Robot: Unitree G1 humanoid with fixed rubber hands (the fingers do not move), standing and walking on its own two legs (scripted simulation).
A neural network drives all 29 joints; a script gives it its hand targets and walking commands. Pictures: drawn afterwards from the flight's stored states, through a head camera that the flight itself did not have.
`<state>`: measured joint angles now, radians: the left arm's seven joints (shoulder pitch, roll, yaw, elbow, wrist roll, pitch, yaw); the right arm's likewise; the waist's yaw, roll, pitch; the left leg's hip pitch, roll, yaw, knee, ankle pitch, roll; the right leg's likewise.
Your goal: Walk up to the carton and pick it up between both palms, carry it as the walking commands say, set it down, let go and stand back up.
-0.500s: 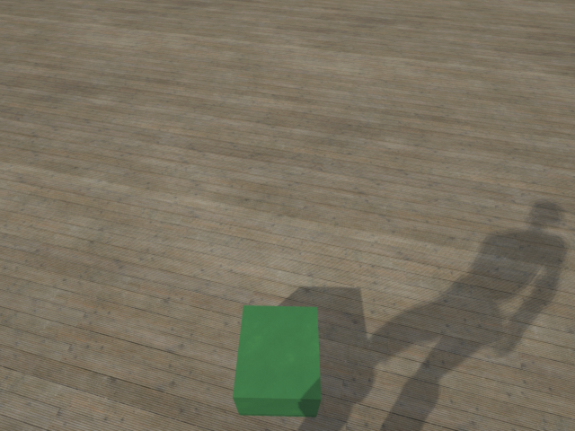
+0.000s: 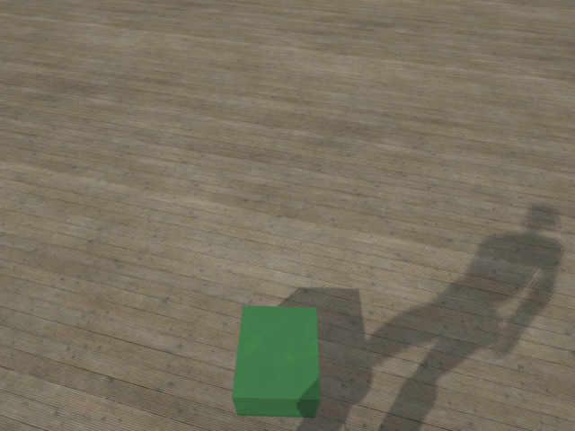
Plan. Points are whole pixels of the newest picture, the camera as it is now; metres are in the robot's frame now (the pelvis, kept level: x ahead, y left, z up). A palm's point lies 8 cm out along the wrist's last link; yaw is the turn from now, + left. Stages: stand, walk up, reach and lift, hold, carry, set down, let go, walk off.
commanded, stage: reach and lift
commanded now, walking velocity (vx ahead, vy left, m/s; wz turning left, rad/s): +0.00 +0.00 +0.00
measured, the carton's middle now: (278, 360) +0.47 +0.03 -0.67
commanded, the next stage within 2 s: none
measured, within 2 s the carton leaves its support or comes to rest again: neither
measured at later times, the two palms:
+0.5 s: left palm out of the picture +0.15 +0.21 -0.15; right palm out of the picture +0.13 -0.25 -0.15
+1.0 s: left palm (172, 359) +0.29 +0.21 -0.16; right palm (407, 366) +0.28 -0.21 -0.17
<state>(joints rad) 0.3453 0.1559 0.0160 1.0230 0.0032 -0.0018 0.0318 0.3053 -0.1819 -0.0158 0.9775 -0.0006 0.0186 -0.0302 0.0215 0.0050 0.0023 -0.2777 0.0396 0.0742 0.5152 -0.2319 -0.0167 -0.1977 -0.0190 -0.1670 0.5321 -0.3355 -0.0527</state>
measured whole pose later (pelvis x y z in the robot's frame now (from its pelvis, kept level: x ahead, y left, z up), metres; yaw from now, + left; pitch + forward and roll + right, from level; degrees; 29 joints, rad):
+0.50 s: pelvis -0.02 +0.00 -0.03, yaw -4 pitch +10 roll +1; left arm 0.04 0.15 0.04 0.56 -0.03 0.33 0.01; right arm -0.05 -0.25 -0.04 0.72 0.00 0.29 0.08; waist 0.02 -0.01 0.08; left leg -0.62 0.04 0.04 0.74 -0.29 -0.02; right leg -0.59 -0.01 -0.09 0.80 -0.39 -0.06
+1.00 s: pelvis -0.07 +0.02 -0.07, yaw -4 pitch +18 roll +1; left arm -0.54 0.19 0.16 0.69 -0.03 0.38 0.05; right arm -0.64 -0.25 -0.11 0.81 0.00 0.35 0.04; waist 0.02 0.00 0.13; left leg -0.96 0.04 0.03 0.96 -0.30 -0.02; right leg -0.92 -0.02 -0.09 1.01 -0.40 -0.06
